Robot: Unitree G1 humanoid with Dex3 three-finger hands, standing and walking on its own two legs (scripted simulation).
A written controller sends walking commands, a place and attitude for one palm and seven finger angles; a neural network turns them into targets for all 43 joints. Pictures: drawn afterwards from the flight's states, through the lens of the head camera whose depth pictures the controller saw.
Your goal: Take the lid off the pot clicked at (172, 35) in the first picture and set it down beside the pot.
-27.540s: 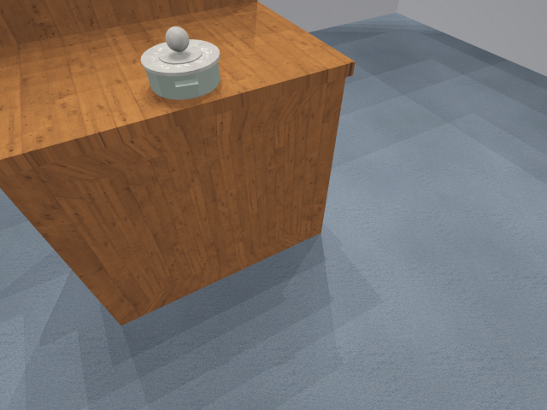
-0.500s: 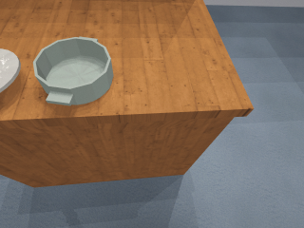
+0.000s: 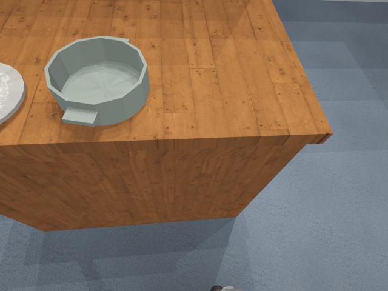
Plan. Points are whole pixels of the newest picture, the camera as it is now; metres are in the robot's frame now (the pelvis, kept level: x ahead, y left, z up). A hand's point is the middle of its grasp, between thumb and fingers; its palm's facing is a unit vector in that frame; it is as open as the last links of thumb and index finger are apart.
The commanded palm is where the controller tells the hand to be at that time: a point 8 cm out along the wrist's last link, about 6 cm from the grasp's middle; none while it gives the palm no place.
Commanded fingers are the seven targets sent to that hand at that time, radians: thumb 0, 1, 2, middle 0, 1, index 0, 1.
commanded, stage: open the fingers wide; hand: left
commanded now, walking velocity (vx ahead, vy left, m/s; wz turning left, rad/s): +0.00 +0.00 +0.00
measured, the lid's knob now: out of the picture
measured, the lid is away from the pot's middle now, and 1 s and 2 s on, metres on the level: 0.24 0.23 0.23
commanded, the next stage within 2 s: raise the empty hand in 1.08 s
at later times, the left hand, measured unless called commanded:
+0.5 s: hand out of the picture +0.44 +0.37 +0.15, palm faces -0.39 -0.16 -0.91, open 8.0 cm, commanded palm +0.47 +0.37 +0.22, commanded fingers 0.00 0.16 0.85 -0.50 -0.84 -0.51 -0.85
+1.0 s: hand out of the picture +0.45 +0.37 +0.16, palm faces -0.37 -0.16 -0.91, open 10.8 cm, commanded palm +0.48 +0.37 +0.22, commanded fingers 0.00 -0.11 0.84 -0.44 -0.68 -0.44 -0.68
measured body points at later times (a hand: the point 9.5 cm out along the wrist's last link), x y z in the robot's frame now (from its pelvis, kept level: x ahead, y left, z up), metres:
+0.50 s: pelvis -0.01 -0.01 +0.00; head +0.08 +0.01 +0.44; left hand +0.46 +0.37 +0.20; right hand +0.03 -0.28 -0.12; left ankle -0.04 +0.06 -0.72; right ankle -0.01 -0.16 -0.72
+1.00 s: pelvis -0.01 +0.00 +0.00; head +0.08 +0.01 +0.44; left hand +0.47 +0.37 +0.21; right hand -0.01 -0.28 -0.12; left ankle -0.04 +0.06 -0.72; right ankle -0.01 -0.16 -0.72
